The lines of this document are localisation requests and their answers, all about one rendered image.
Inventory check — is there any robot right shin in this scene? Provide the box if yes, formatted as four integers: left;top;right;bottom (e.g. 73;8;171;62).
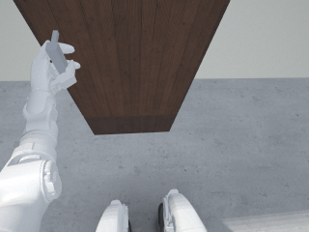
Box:
163;188;179;232

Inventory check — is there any left robot upper arm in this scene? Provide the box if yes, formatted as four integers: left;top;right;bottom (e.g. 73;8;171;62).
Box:
0;159;62;232

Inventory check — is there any right robot thigh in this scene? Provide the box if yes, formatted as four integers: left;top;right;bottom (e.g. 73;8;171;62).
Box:
162;193;208;232

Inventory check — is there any left robot hand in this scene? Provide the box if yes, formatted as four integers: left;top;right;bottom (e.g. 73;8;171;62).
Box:
30;40;81;98

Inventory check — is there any cupboard door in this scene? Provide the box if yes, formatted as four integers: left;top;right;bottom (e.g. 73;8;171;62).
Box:
18;0;226;118

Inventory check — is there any handle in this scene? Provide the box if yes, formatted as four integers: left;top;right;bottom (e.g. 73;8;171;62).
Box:
45;30;68;74

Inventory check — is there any robot left forearm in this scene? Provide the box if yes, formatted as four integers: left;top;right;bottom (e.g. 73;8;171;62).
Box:
0;90;59;174

